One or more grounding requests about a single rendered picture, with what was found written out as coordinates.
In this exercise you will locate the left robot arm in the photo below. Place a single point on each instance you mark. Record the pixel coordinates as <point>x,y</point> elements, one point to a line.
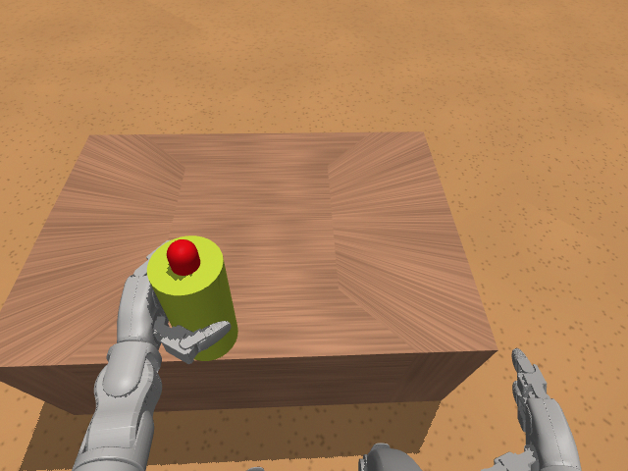
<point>120,433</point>

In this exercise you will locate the left robot hand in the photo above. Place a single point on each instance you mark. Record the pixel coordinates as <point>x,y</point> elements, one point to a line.
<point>141,317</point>

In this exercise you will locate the bottle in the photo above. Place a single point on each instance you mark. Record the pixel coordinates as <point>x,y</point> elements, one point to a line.
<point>189,277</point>

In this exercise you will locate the right robot hand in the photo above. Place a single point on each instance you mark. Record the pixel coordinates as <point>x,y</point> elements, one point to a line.
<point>549,440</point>

